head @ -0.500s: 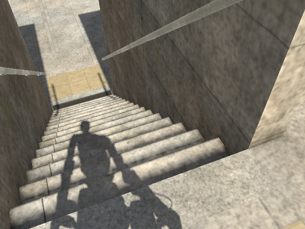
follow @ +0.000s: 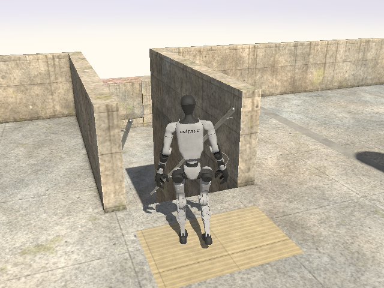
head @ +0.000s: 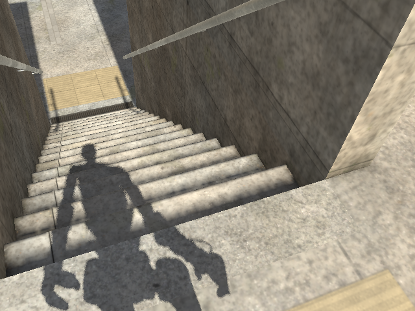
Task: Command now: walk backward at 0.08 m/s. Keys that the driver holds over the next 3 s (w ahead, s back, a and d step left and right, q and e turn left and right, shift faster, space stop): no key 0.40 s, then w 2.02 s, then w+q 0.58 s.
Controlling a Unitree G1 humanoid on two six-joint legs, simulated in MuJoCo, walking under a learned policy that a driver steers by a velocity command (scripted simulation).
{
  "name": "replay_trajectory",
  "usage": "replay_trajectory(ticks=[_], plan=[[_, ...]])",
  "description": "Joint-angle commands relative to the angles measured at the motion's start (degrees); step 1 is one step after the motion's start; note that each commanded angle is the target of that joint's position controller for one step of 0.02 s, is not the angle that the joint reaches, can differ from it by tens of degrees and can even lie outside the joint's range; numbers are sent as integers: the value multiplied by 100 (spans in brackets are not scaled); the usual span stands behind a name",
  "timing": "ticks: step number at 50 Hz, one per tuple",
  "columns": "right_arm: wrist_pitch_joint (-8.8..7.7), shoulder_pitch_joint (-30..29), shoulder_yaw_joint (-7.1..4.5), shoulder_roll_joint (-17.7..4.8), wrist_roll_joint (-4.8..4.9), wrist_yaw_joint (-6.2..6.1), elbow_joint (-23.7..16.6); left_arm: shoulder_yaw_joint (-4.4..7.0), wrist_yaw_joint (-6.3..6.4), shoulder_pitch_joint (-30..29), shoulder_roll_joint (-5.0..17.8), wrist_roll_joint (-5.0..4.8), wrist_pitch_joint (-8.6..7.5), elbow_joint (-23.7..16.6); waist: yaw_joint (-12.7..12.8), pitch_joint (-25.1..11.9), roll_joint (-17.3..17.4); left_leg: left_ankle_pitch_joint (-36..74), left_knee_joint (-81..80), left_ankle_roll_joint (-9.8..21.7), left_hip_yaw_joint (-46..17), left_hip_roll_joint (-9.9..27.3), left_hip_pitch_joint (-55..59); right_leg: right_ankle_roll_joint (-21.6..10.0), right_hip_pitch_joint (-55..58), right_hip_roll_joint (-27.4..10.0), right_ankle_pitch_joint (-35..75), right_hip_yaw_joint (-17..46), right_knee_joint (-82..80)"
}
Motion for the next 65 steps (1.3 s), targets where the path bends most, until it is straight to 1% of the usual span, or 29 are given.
replay_trajectory(ticks=[1,8,9,10,11,13,15,19,21,22,24,26,29,31,33,34,35,36,37,39,45,52,56,58,59,60,61,63,65], plan=[[-71,178,-111,-776,-21,-18,-79,18,25,351,240,-35,-12,-50,-35,-354,1109,-1156,-1213,723,-1640,1309,755,105,-6,-193,-292,-279,-1049],[101,323,-234,-949,6,55,127,-103,39,1431,-58,-62,-176,551,135,-134,831,-1866,-1303,280,-1559,1129,-77,-516,1578,-270,1001,-674,-4298],[93,462,-239,-862,24,88,158,-110,47,1460,53,3,-237,549,43,-98,518,-1882,-1060,3,-1386,931,-371,-633,1742,-659,844,-146,-4665],[72,662,-206,-627,93,136,161,-114,54,1480,248,89,-295,447,-43,-420,-365,-1998,-30,-200,-914,593,-751,-814,2000,-1634,-59,1038,-4929],[50,40,-206,-515,107,138,60,-175,25,875,257,-4,-361,320,69,345,-1002,-1424,645,-264,-251,5,-484,-1153,88,-2264,-910,1633,-5461],[41,134,-150,-355,-28,208,230,-254,71,-24,72,24,-533,88,-282,511,-584,-952,1722,-211,-363,42,197,-1000,-542,-1888,-222,987,-5467],[9,336,-135,-349,-104,199,395,-287,102,143,77,45,-586,155,-299,429,-412,-1102,1699,-208,-320,109,-51,-929,155,-1612,1616,509,-4915],[-116,507,-12,-212,32,42,543,-348,56,945,-33,25,-599,477,-76,-60,-334,-45,-310,-317,-281,316,460,-698,1429,-1498,3915,275,-3973],[-159,775,-29,-490,-11,11,663,-291,17,1384,27,-11,-604,538,168,-375,-44,1026,-192,-323,-668,730,1369,-492,1097,-1217,2734,261,-4089],[-139,720,-21,-414,39,53,748,-295,14,1406,-138,-78,-567,595,188,-181,342,134,-24,-245,-564,522,962,-514,1094,-901,1612,92,-4328],[-102,770,-24,-297,-58,125,730,-143,29,1155,200,-51,-440,525,109,298,-29,-2083,236,-93,-341,119,11,-740,1010,-878,-948,290,-4274],[-116,451,-4,-169,-119,165,530,-63,-8,1430,291,-45,-397,529,331,824,-309,-2427,918,-52,-95,-51,-921,-1123,903,-1460,-2314,1136,-4767],[-302,261,-10,-89,-159,242,285,23,-42,1386,293,21,-495,535,275,983,-477,-1732,1902,-55,88,294,-1261,-1501,846,-2220,-1963,1865,-5207],[-424,688,-50,-91,-104,314,324,65,-79,955,334,6,-575,411,-65,806,-401,-1630,1357,36,142,323,-563,-1343,559,-2001,-1451,1329,-4941],[-513,2019,-117,-45,-33,296,796,53,-116,368,193,-11,-630,217,-703,666,37,-1278,211,73,218,-17,1552,-1004,-753,-1291,-1031,445,-3848],[-579,2694,-221,-419,-128,237,944,-47,-161,300,-196,33,-691,117,-917,432,1307,-2397,-793,171,-1525,1069,2182,-767,-1328,-614,-381,-457,-1899],[-560,3216,-334,-959,-55,267,1071,-69,-230,292,-326,41,-730,-125,-851,293,2256,-3933,-1901,539,-4030,2184,2273,-645,-2229,-49,-663,-826,-517],[-518,2507,-261,-728,-67,242,911,-20,-287,318,-44,163,-746,-133,-389,717,1419,-4285,-2057,642,-4144,2322,1597,-702,-2273,-437,-354,-450,342],[-564,1876,-208,-548,-65,261,648,-31,-345,252,-67,129,-776,-105,-148,902,709,-3773,-1938,586,-3499,2143,1169,-717,-2200,-701,313,-369,545],[-685,1471,-149,-401,-44,242,470,-43,-411,335,-161,76,-831,-2,58,650,435,-2034,-1929,427,-2303,1630,1118,-592,-1828,-949,1142,-426,286],[-768,2469,14,-106,-35,184,843,-46,-429,-204,-191,82,-670,-200,-86,333,696,1477,-1511,328,-921,1208,1840,-312,-2321,-855,1660,-960,86],[-760,2610,88,-185,-81,94,916,-216,-403,-1555,-329,-5,-698,-817,-270,544,872,3268,-1385,422,-448,1112,1770,-429,-1682,-493,2051,-1455,-2010],[-765,2303,23,-437,-67,28,883,-96,-237,-415,13,-79,-724,-594,357,-27,940,5891,85,273,-283,1292,2018,-863,-36,-47,1575,-1518,-2505],[-737,1889,-6,-535,-1,65,743,80,-140,1414,304,-3,-843,-29,1142,-821,791,4604,2291,244,-142,1078,1106,-1160,2129,-420,1764,-963,-3192],[-747,1927,54,-154,13,107,547,204,-114,2108,800,126,-871,61,1154,-1485,-124,803,4353,201,128,463,14,-1518,3201,-1994,1223,928,-3324],[-727,2486,0,2,123,186,532,211,-180,1764,835,74,-788,-9,655,-1762,-701,-2216,5920,87,-281,-414,-1662,-2353,3778,-2937,926,3560,-4215],[-695,2080,-92,-381,-13,187,450,175,-236,1125,548,-75,-752,-76,462,-982,13,-1684,5918,197,-616,56,-2151,-2203,3033,-2736,-21,3045,-4542],[-713,1353,-149,-330,-42,255,197,9,-278,515,-94,-28,-843,-154,153,105,448,-1054,5316,207,-532,429,-2023,-1818,1518,-2270,484,1768,-4971],[-560,1460,-130,-65,-126,319,212,-77,-210,685,-302,2,-971,-21,-160,131,347,-878,4700,85,-521,644,-1423,-1477,821,-1842,1297,946,-5076]])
